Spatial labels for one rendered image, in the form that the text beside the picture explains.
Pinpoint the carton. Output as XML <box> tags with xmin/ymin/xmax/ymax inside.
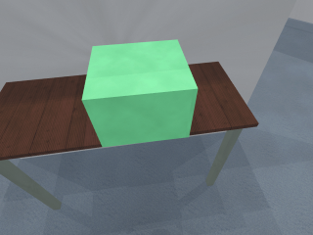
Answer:
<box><xmin>81</xmin><ymin>39</ymin><xmax>198</xmax><ymax>148</ymax></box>

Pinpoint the table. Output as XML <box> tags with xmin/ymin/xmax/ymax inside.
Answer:
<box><xmin>0</xmin><ymin>62</ymin><xmax>259</xmax><ymax>211</ymax></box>

